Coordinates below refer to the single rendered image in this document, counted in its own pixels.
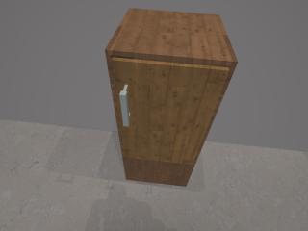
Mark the cupboard door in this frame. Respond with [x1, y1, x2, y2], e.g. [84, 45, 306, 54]
[111, 57, 230, 165]

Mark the handle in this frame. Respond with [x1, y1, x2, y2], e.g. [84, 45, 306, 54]
[119, 84, 130, 127]

